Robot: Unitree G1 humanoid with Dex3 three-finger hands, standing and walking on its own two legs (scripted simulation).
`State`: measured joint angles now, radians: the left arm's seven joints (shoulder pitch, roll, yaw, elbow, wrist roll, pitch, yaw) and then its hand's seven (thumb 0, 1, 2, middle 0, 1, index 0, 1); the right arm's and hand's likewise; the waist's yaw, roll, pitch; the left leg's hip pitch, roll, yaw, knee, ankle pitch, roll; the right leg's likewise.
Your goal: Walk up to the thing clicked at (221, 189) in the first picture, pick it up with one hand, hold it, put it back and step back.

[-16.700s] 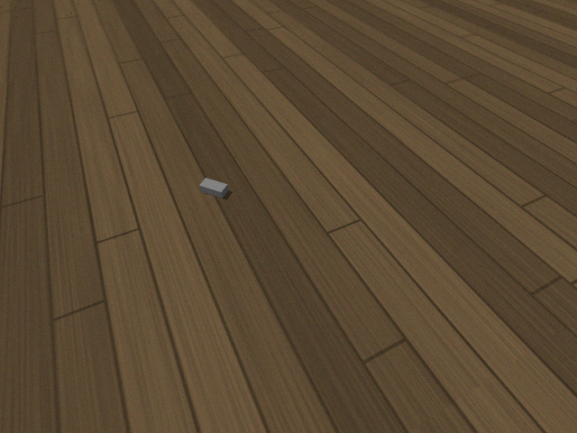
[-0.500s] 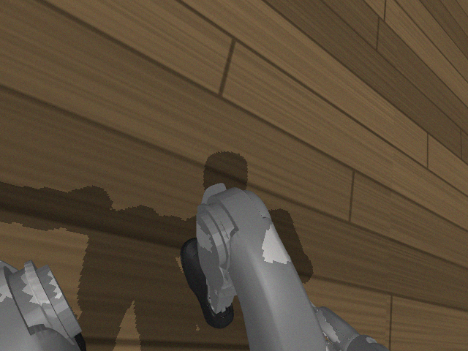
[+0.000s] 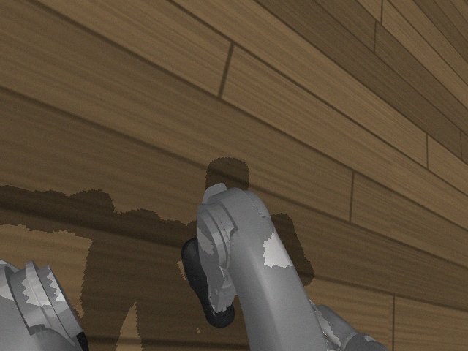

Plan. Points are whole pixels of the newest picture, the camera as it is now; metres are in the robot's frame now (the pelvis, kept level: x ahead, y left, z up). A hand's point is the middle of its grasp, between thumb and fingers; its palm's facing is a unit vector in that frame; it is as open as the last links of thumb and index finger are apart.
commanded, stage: close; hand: left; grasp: from above
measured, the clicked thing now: out of the picture +0.45 +0.37 -0.28
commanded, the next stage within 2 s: settle in 1.18 s
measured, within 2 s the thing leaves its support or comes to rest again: leaves its support in 1.52 s
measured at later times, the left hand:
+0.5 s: hand out of the picture +0.44 +0.36 -0.25, palm faces -0.41 -0.17 -0.90, open 11.0 cm
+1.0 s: hand out of the picture +0.43 +0.36 -0.25, palm faces -0.43 -0.18 -0.89, open 9.3 cm
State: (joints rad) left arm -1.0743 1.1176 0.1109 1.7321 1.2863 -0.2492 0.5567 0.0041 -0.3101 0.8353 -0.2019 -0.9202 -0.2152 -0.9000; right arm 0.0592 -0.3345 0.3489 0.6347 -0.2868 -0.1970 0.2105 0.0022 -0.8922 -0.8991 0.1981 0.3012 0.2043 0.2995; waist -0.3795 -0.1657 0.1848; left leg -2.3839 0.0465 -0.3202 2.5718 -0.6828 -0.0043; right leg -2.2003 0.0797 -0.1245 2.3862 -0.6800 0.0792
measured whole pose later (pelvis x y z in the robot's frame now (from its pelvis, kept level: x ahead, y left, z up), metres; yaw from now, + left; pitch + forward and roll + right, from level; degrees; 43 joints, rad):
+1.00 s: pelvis +0.00 +0.00 +0.00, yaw +0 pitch +25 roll -16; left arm -1.04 1.11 0.11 1.70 1.29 -0.27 0.56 0.01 0.20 0.40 -0.61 -0.56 -0.67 -0.51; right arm 0.05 -0.33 0.37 0.64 -0.30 -0.19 0.21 0.00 -0.89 -0.90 0.20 0.30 0.20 0.30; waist -0.37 -0.18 0.19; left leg -2.37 0.04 -0.33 2.58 -0.69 -0.02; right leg -2.19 0.08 -0.13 2.39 -0.68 0.08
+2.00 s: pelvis +0.00 -0.01 +0.02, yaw +3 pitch +31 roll -13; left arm -0.97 0.92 0.09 1.37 1.20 -0.18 0.28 0.02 0.15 0.31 -0.79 -0.36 -0.85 -0.31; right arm 0.11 -0.33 0.19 0.64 -0.18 -0.09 0.21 0.00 -0.91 -0.90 0.20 0.30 0.20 0.30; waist -0.27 -0.04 0.04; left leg -2.39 0.04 -0.25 2.49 -0.66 -0.01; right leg -2.22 0.03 -0.08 2.35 -0.69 0.07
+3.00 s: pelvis -0.01 -0.01 +0.14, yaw +11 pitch +32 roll -7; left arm -0.60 0.69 0.03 0.77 1.00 -0.12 -0.03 0.01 0.19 0.29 -0.75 -0.40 -0.81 -0.35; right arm 0.15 -0.27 0.01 0.62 -0.02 0.06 0.05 0.01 -0.90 -0.90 0.20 0.30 0.21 0.30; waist -0.11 0.04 -0.16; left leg -2.03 0.05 -0.12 2.06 -0.60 0.00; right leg -1.92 -0.02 -0.02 2.00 -0.64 0.06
